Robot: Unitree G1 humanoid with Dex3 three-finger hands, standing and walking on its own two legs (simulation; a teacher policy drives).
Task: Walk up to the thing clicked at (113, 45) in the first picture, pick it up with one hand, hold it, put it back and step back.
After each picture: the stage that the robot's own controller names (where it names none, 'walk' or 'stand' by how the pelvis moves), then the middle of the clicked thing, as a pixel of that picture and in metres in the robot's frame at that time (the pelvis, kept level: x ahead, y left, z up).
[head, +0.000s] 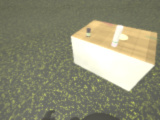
stand; (116, 36) +0.97 -0.25 -0.01
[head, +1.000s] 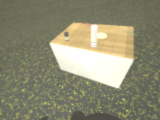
walk; (94, 36) +0.90 +0.06 +0.02
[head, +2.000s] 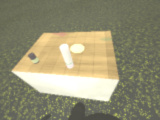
walk; (67, 57) +0.53 +0.27 +0.00
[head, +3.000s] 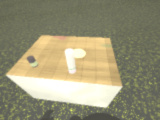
stand; (70, 62) +0.50 +0.21 -0.01
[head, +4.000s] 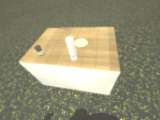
stand; (72, 49) +0.62 +0.24 +0.00
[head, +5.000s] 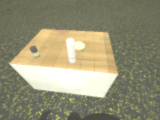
stand; (71, 51) +0.61 +0.23 +0.00
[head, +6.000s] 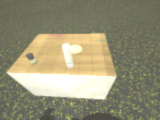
stand; (68, 56) +0.57 +0.24 -0.02
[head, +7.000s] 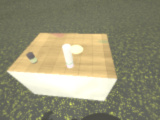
stand; (68, 57) +0.56 +0.24 -0.02
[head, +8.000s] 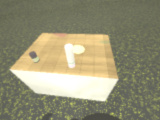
stand; (70, 56) +0.57 +0.23 -0.02
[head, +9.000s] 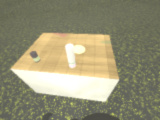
stand; (71, 56) +0.57 +0.23 -0.02
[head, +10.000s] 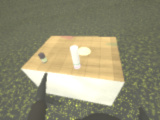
rise first; (75, 58) +0.57 +0.22 -0.01
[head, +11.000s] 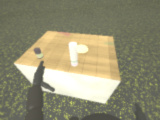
go down; (73, 55) +0.59 +0.20 +0.00
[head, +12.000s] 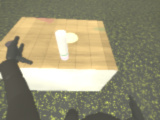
go down; (63, 47) +0.56 +0.21 +0.05
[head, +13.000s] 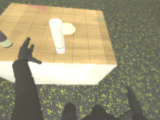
close in; (58, 38) +0.57 +0.21 +0.07
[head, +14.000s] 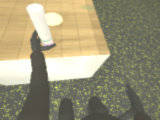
close; (43, 29) +0.59 +0.23 +0.10
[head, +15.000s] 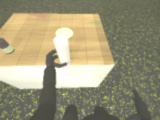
lift; (63, 54) +0.45 +0.16 +0.09
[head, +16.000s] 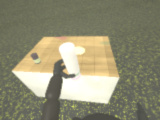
lift; (72, 64) +0.32 +0.13 +0.19
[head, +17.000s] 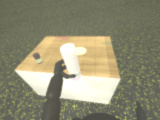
hold; (72, 65) +0.32 +0.13 +0.18
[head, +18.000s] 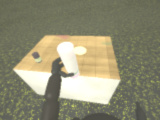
hold; (70, 63) +0.32 +0.14 +0.19
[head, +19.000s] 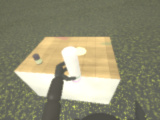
hold; (73, 67) +0.32 +0.13 +0.16
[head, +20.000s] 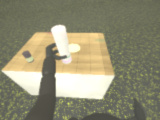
crouch; (63, 47) +0.44 +0.18 +0.20
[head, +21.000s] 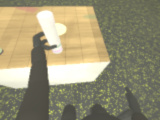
lower; (52, 36) +0.54 +0.19 +0.12
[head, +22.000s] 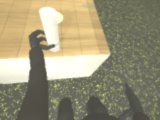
lower; (52, 34) +0.55 +0.18 +0.10
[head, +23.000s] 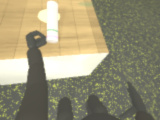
lower; (52, 23) +0.69 +0.17 +0.06
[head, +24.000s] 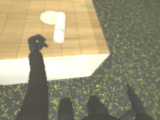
lower; (60, 26) +0.72 +0.14 +0.01
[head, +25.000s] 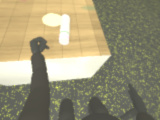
lower; (64, 29) +0.70 +0.12 +0.01
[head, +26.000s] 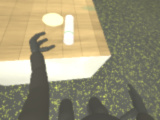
open; (69, 29) +0.70 +0.08 +0.01
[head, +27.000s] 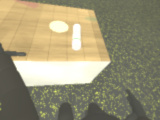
sink last; (76, 36) +0.70 +0.05 -0.01
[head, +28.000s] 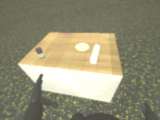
stand; (95, 53) +0.71 +0.03 -0.05
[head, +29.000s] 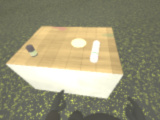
stand; (95, 50) +0.68 +0.00 -0.04
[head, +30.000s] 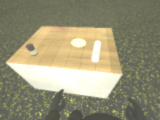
stand; (96, 50) +0.68 -0.01 -0.04
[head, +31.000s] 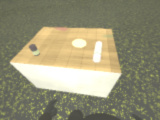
stand; (97, 51) +0.69 -0.03 -0.06
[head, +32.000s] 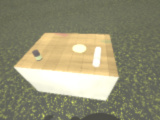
stand; (97, 56) +0.70 -0.04 -0.11
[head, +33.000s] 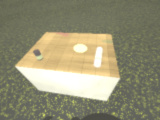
stand; (98, 56) +0.69 -0.04 -0.11
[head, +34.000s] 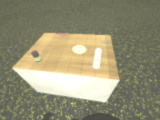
stand; (97, 57) +0.67 -0.03 -0.11
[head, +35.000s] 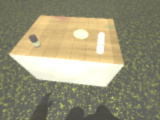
walk; (100, 42) +0.75 -0.07 -0.07
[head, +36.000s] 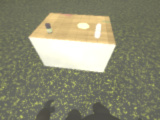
walk; (98, 30) +1.08 -0.07 -0.08
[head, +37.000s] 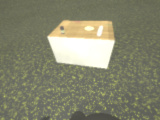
walk; (100, 30) +1.35 -0.02 -0.10
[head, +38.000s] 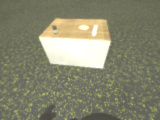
stand; (94, 30) +1.29 -0.01 -0.11
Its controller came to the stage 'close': yes
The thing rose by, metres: 0.21
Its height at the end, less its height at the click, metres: -0.09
